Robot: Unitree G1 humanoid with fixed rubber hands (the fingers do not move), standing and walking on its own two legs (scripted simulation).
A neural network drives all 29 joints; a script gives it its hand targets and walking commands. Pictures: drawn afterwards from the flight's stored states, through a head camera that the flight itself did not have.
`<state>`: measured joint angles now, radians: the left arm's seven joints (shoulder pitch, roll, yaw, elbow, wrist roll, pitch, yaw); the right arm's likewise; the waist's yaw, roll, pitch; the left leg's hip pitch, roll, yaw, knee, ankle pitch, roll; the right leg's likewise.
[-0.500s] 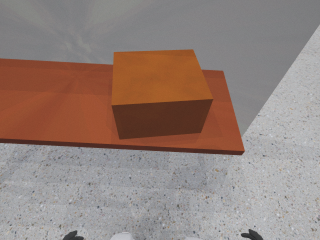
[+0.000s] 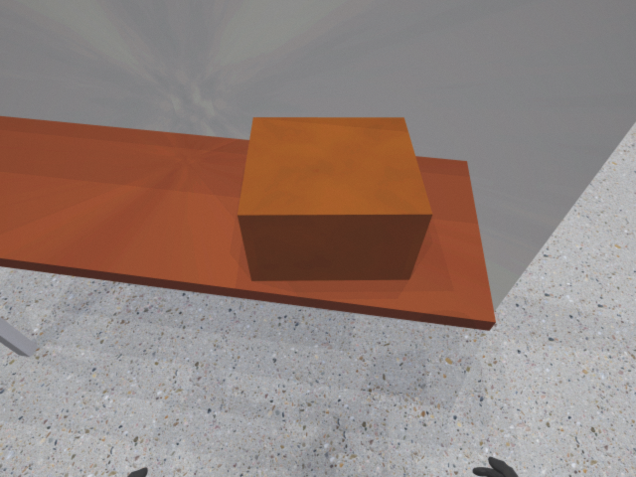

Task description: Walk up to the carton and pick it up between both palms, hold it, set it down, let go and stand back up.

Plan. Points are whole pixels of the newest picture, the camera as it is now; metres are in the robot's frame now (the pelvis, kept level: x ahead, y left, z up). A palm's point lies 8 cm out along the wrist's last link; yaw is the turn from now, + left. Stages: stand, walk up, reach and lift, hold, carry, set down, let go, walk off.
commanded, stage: walk up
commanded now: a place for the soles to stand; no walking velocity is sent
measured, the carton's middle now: (329, 197) +0.58 +0.00 -0.02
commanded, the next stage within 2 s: none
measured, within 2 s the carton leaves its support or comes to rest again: neither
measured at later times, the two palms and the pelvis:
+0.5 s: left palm out of the picture +0.05 +0.29 -0.11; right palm out of the picture +0.09 -0.22 -0.11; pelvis +0.01 +0.03 +0.00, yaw +4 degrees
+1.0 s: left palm out of the picture +0.06 +0.29 -0.11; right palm out of the picture +0.12 -0.23 -0.10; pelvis +0.03 +0.02 +0.00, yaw +6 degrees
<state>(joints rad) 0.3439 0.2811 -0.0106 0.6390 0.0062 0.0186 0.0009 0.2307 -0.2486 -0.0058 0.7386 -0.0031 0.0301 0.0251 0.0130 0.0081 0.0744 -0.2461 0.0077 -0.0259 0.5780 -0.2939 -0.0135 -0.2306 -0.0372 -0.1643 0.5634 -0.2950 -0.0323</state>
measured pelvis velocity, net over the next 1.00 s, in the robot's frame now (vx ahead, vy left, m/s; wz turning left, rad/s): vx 0.03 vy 0.02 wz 0.11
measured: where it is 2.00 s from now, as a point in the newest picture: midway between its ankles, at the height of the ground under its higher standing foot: outside the picture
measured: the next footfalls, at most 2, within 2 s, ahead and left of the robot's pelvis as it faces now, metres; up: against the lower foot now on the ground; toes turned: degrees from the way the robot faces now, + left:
right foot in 1.16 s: +0.17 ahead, -0.13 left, +0.00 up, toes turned -2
left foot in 1.48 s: +0.19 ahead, +0.11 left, +0.00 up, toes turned -4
